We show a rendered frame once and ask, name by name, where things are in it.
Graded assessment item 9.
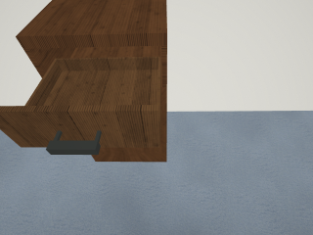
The drawer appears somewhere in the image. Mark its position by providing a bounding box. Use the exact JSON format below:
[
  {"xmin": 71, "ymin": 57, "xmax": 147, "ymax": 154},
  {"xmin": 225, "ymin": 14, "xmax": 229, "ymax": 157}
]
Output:
[{"xmin": 0, "ymin": 56, "xmax": 161, "ymax": 148}]

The cabinet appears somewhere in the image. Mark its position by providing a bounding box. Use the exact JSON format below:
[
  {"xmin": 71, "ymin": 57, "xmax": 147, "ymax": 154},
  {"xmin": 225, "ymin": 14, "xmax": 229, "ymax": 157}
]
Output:
[{"xmin": 16, "ymin": 0, "xmax": 167, "ymax": 163}]

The handle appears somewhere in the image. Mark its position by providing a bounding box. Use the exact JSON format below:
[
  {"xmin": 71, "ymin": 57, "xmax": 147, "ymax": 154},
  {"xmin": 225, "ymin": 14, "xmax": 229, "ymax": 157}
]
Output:
[{"xmin": 46, "ymin": 130, "xmax": 102, "ymax": 155}]

